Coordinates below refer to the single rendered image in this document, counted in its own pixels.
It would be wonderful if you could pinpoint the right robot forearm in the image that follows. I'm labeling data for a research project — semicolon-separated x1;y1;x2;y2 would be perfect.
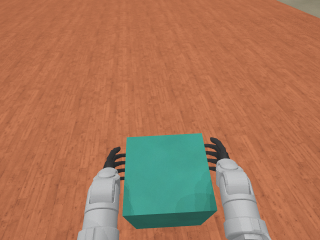
216;158;271;240

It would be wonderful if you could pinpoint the robot right hand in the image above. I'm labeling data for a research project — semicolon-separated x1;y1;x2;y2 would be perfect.
204;137;230;172

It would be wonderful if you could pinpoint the robot left hand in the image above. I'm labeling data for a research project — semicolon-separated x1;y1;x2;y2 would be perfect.
103;146;126;181

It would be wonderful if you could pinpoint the left robot forearm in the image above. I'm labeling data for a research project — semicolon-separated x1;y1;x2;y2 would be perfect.
77;167;121;240

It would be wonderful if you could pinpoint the carton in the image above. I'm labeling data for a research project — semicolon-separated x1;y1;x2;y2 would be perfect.
122;133;218;229

